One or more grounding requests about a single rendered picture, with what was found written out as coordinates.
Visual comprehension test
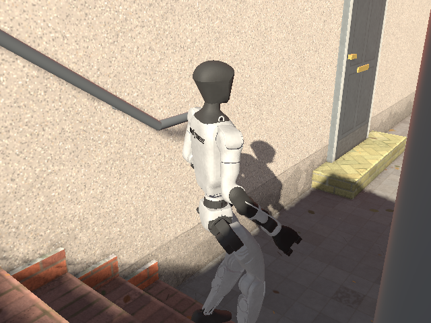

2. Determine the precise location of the right robot shin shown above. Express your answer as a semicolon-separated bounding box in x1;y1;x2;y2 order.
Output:
236;280;265;323

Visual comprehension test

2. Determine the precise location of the robot left upper arm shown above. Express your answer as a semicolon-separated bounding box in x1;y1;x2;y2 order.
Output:
182;107;202;164

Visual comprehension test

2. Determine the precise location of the right robot forearm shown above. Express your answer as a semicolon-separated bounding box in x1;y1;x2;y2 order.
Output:
229;187;281;236

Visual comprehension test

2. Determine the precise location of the left robot shin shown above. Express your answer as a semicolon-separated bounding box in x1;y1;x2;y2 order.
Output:
202;253;244;315

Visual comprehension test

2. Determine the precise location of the robot right upper arm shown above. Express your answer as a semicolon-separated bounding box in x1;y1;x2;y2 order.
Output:
216;124;245;204

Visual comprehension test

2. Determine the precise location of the right robot hand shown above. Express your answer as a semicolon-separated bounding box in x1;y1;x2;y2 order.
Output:
272;225;302;256

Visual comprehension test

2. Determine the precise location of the robot shin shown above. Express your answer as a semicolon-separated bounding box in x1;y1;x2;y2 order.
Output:
202;253;244;315
236;280;265;323

